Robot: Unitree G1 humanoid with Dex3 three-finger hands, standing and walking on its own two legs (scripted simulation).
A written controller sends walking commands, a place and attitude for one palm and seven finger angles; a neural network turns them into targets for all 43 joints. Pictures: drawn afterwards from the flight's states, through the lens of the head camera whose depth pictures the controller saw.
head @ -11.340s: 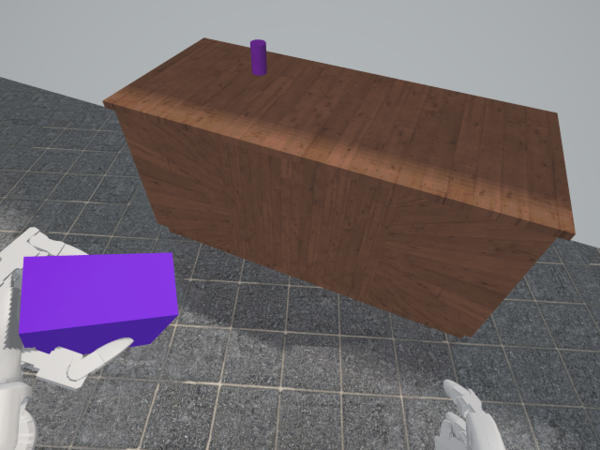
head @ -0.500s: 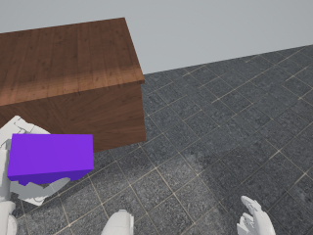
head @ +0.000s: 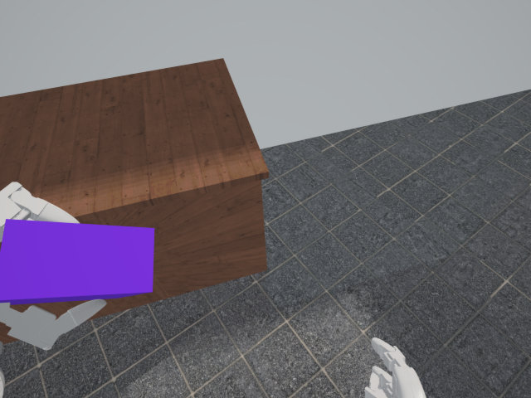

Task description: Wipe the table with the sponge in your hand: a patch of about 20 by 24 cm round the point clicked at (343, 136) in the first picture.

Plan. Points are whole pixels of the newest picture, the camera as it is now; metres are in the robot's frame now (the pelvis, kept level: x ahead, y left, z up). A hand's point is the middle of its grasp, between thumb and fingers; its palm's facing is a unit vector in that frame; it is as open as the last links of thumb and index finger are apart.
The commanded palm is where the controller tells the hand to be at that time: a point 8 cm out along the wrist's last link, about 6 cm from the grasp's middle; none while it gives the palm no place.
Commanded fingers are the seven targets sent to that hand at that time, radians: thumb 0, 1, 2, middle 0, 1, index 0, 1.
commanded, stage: take the last steps up to it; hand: left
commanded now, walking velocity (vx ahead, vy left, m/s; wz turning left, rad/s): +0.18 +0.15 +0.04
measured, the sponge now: (94, 267) +0.22 +0.20 +0.17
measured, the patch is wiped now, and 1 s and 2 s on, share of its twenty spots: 0.00 0.00 0.00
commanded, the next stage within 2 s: come to a stop and stand still in 0.48 s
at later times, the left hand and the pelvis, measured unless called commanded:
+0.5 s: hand out of the picture +0.27 +0.32 +0.19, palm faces +0.40 -0.79 -0.47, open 10.7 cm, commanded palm +0.21 +0.36 +0.19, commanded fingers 0.00 0.10 1.30 -1.20 -1.60 -1.20 -1.60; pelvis +0.05 +0.08 +0.00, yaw +0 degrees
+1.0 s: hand out of the picture +0.30 +0.37 +0.21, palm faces +0.53 -0.77 -0.35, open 10.7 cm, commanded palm +0.20 +0.36 +0.19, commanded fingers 0.00 0.10 1.30 -1.20 -1.60 -1.20 -1.60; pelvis +0.04 +0.08 +0.00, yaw -1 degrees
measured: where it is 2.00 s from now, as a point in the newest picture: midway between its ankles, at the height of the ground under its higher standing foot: outside the picture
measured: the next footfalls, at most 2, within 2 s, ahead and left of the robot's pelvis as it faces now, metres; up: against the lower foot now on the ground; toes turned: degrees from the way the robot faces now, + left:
left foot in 0.42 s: +0.12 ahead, +0.20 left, +0.00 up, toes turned +0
right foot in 0.72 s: +0.11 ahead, +0.01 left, +0.00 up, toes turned -6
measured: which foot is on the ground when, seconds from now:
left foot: down 0.00-0.02, up 0.04-0.40, down 0.42-1.00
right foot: down 0.00-0.42, up 0.44-0.70, down 0.72-1.00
